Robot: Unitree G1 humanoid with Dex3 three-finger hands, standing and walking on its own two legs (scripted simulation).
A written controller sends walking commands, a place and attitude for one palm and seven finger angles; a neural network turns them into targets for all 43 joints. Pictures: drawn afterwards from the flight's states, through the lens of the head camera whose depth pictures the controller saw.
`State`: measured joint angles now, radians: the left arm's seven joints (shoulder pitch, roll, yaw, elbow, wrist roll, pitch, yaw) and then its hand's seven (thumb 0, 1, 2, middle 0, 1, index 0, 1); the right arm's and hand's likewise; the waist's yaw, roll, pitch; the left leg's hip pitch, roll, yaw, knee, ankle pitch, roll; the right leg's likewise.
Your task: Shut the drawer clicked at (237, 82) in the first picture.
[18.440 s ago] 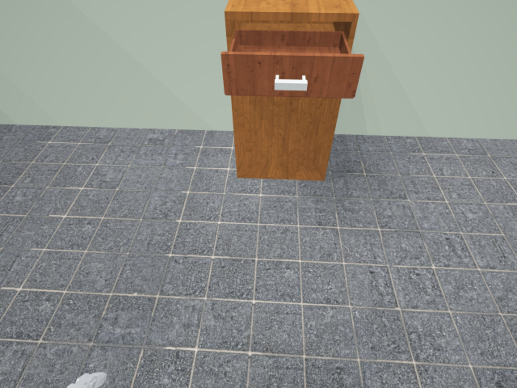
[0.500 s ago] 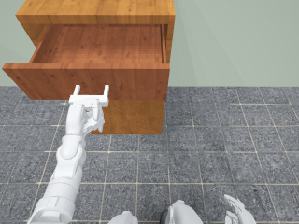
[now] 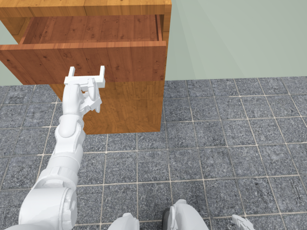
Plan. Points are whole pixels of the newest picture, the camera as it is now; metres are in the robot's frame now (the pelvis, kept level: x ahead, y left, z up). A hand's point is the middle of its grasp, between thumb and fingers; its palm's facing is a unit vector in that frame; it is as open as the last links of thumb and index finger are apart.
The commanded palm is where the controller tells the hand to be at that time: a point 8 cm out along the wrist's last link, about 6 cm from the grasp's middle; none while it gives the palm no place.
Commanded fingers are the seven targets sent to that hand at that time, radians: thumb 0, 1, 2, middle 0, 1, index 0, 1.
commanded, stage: push the drawer shut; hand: left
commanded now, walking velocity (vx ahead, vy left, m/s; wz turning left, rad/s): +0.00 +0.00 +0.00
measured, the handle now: (86, 76) +0.52 +0.18 +0.05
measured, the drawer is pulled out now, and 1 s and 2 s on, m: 0.13 0.01 0.00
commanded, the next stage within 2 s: pull the fist back off the drawer in 1.44 s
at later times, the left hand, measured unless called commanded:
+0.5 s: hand (100, 80) +0.50 +0.13 +0.05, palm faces +0.02 -1.00 -0.04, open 2.8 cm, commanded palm +0.48 +0.19 +0.05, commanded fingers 0.00 0.90 0.90 -1.40 -1.60 -1.40 -1.60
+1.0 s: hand (101, 64) +0.56 +0.14 +0.06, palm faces +0.02 -1.00 -0.03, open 2.9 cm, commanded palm +0.55 +0.18 +0.05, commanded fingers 0.00 0.90 0.90 -1.40 -1.60 -1.40 -1.60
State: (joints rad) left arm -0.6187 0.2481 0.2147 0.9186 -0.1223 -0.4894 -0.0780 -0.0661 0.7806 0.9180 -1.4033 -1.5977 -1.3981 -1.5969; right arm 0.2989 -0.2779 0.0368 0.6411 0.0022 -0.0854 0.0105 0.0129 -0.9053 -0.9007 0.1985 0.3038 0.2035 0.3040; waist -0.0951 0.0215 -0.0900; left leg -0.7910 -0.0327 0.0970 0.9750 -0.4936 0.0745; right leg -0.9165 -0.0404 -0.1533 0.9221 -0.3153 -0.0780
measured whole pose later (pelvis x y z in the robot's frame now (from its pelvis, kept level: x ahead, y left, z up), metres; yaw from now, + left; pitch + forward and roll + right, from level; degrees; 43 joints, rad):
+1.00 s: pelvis +0.00 +0.01 -0.02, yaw -1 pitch +26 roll -3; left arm -1.09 0.48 0.39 1.30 0.01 -0.47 -0.06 -0.03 0.75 0.91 -1.40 -1.60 -1.40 -1.60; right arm 0.41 -0.30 0.06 0.62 -0.05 0.02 0.04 0.01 -0.91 -0.90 0.20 0.30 0.20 0.30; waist -0.24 0.04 -0.09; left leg -1.01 0.00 0.08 1.08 -0.53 0.09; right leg -1.10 -0.02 -0.17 0.96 -0.31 -0.07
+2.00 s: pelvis -0.01 +0.01 -0.03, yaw +0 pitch +28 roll -4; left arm -1.24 0.56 0.36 1.36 0.05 -0.38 -0.05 -0.05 0.67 0.92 -1.40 -1.60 -1.40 -1.60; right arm 0.46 -0.29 0.09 0.61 -0.07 0.02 0.07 0.01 -0.91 -0.90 0.20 0.30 0.20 0.30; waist -0.29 0.05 -0.09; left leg -1.13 -0.01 0.04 1.16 -0.53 0.09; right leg -1.19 0.01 -0.17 0.99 -0.30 -0.07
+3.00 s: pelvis +0.06 +0.03 +0.05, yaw +1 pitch +6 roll -2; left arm -0.03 0.28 0.09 0.07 -0.09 -0.10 0.00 0.02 0.90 0.90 -1.40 -1.60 -1.40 -1.60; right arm 0.19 -0.26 0.03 0.53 0.04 -0.04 -0.02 0.01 -0.91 -0.90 0.20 0.30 0.20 0.30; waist 0.02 0.06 -0.06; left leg -0.28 -0.07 0.01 0.59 -0.41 0.08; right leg -0.41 0.02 -0.10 0.57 -0.27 -0.03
